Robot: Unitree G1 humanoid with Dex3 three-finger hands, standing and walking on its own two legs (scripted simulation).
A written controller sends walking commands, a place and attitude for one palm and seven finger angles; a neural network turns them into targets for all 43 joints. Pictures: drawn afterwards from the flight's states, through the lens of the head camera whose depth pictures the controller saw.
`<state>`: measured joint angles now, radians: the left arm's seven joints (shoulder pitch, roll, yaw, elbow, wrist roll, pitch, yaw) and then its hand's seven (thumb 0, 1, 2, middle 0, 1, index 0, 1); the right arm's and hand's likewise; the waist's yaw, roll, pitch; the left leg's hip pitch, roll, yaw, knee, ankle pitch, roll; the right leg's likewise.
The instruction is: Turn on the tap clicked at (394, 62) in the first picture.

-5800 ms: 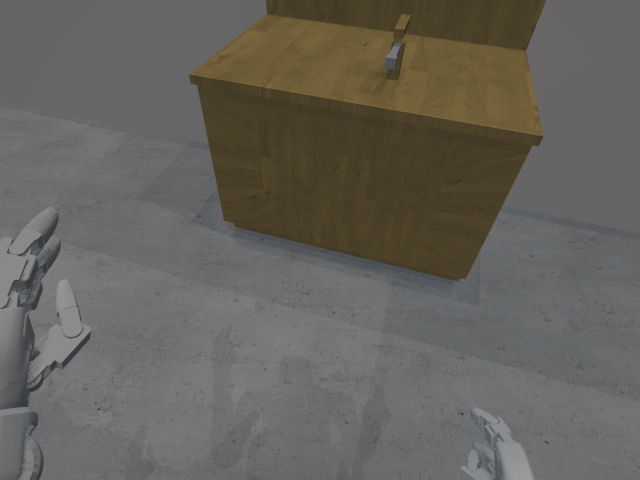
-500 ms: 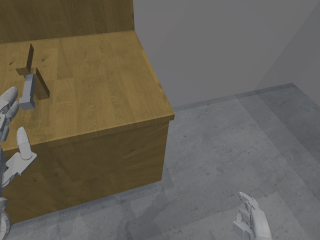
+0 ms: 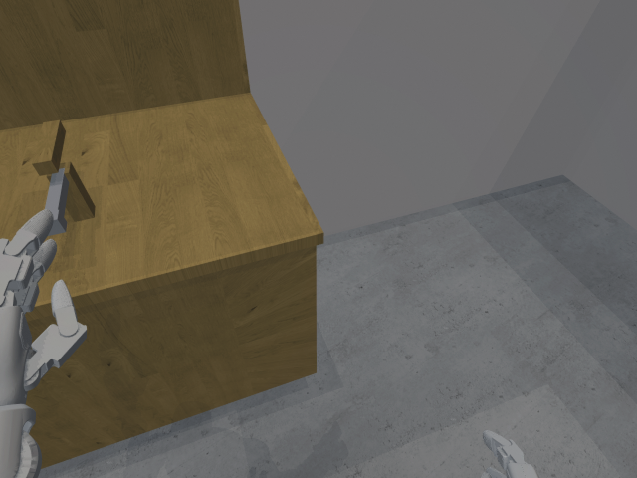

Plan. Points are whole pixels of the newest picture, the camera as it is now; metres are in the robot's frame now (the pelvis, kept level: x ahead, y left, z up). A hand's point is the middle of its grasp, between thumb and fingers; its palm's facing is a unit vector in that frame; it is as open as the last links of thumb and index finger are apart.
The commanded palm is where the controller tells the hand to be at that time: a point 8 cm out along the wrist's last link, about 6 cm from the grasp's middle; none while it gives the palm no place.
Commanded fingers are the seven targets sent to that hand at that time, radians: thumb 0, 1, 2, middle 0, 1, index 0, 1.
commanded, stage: come to a stop and stand still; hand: left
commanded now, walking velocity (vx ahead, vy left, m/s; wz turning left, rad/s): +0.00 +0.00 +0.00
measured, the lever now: (52, 223) +0.46 +0.45 +0.06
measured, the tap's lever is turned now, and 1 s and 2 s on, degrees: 0 0 0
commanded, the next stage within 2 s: look again from close up in 0.08 s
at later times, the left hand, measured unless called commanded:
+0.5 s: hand (67, 329) +0.23 +0.27 +0.13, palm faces +0.23 -0.88 -0.41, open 7.4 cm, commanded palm +0.18 +0.32 +0.18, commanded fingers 0.00 0.90 0.90 -0.20 -0.30 -0.20 -0.30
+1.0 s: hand (43, 271) +0.29 +0.32 +0.15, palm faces +0.36 -0.84 -0.39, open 7.4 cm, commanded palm +0.22 +0.35 +0.18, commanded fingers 0.00 0.90 0.90 -0.20 -0.30 -0.20 -0.30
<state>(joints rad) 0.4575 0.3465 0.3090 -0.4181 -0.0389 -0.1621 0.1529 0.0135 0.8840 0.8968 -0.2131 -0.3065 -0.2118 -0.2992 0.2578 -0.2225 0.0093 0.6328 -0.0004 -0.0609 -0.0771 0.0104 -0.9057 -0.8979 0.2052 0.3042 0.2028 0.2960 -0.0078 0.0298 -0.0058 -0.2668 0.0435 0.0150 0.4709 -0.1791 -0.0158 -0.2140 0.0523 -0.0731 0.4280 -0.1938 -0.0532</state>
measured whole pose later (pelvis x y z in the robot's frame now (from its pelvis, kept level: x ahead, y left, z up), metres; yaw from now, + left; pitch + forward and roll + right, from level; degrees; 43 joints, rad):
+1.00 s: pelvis +0.06 +0.07 -0.01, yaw +0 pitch +1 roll -2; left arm 0.41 0.39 0.38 -0.47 -0.05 -0.22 0.09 0.01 0.88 0.90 -0.21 -0.31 -0.21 -0.30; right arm 0.20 -0.20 0.01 0.55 0.00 -0.10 -0.01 0.01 -0.90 -0.90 0.21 0.30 0.20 0.30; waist 0.01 -0.02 0.03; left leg -0.27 -0.06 0.05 0.62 -0.37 0.09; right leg -0.23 -0.03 -0.03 0.58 -0.36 0.02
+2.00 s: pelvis +0.10 +0.13 -0.01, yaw +1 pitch -3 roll +2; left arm 0.34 0.37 0.37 -0.46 -0.03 -0.17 0.13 0.01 0.88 0.90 -0.21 -0.31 -0.21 -0.30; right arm 0.16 -0.18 -0.03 0.61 0.01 -0.13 -0.03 0.01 -0.91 -0.90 0.20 0.30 0.20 0.30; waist 0.02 -0.07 0.12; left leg -0.30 0.00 0.08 0.58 -0.23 0.01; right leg -0.29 -0.04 0.03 0.81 -0.46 0.01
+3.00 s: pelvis +0.12 +0.19 +0.00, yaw +1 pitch -1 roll -2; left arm 0.39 0.37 0.36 -0.45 -0.03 -0.20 0.10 0.01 0.88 0.90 -0.21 -0.31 -0.21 -0.30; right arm 0.17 -0.16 0.04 0.56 0.00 -0.13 -0.01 0.01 -0.90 -0.90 0.21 0.30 0.21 0.30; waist 0.03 -0.03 0.05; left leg -0.25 -0.04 0.05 0.46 -0.21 0.08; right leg -0.15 -0.01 0.01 0.38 -0.22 0.04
